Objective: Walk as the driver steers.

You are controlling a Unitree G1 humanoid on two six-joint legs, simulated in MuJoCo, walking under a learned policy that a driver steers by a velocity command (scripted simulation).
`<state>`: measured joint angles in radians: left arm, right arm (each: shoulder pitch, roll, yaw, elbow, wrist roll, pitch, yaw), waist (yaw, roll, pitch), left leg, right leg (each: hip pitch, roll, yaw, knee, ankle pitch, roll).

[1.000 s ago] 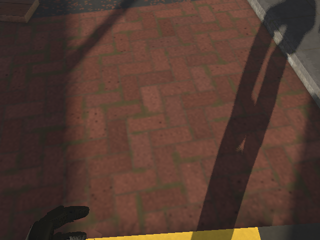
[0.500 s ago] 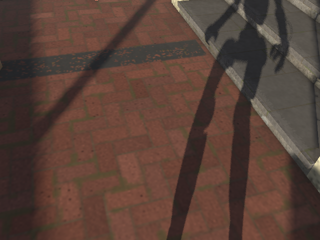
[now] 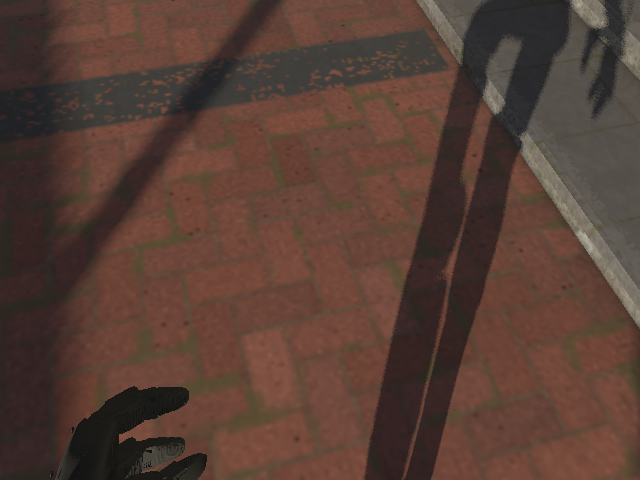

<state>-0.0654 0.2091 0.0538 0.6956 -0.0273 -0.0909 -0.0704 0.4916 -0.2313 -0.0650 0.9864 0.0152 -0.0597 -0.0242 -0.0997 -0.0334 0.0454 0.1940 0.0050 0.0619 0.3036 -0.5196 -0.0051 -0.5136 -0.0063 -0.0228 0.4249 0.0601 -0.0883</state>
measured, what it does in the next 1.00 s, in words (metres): walks ahead, turning left: right foot 0.03 m lower, then left foot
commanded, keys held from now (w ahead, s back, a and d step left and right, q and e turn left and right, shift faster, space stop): w+q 0.94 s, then w+e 0.06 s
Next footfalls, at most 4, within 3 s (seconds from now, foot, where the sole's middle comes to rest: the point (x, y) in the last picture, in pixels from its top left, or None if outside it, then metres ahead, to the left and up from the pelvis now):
0.02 right None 0.20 -0.11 -0.78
0.58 left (247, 469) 0.48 0.11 -0.78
1.04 right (281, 325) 0.80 0.02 -0.78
1.48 left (154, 305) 0.88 0.32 -0.78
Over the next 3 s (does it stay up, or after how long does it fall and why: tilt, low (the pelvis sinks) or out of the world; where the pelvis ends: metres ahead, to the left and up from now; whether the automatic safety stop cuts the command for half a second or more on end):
stays up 1.37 0.15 0.00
